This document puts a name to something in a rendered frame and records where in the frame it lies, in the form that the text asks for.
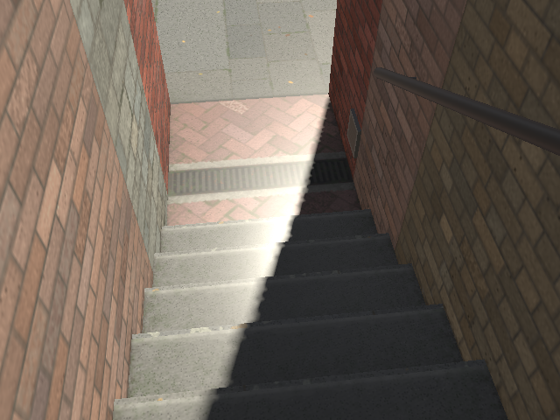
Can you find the stairs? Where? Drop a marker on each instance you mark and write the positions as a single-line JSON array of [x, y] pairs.
[[276, 353]]

